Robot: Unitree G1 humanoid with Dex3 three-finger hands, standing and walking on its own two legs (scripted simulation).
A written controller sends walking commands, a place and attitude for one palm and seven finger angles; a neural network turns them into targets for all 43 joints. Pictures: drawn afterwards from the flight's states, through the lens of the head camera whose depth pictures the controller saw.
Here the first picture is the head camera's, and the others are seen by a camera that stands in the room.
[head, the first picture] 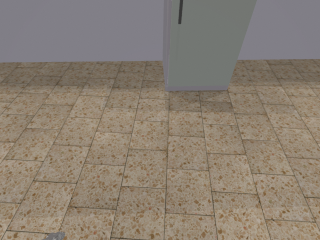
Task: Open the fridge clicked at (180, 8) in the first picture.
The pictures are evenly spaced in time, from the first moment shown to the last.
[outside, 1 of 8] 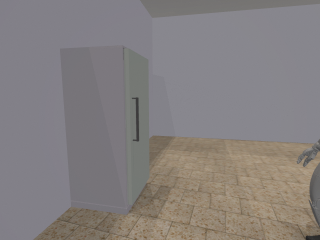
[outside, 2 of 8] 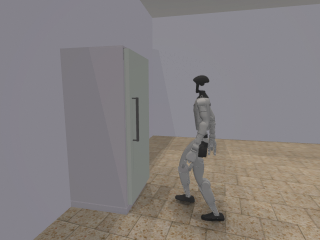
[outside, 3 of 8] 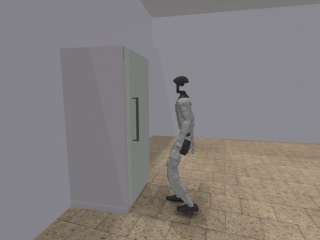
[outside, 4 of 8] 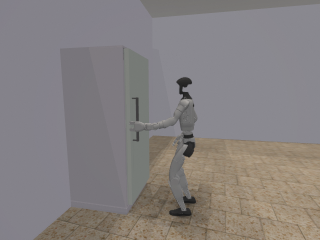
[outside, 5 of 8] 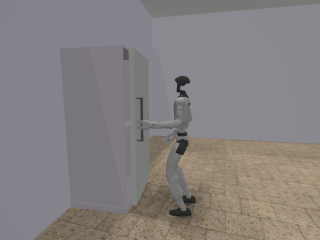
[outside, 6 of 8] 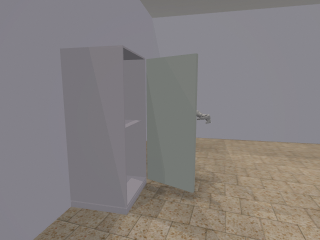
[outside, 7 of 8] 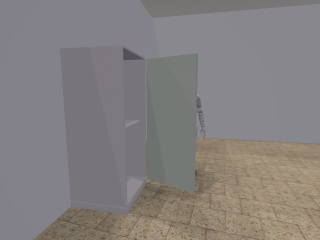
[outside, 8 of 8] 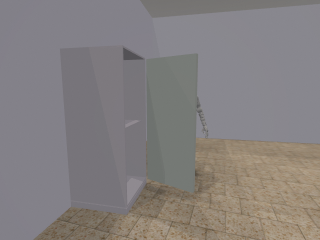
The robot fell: no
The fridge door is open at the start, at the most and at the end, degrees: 0 77 69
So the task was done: yes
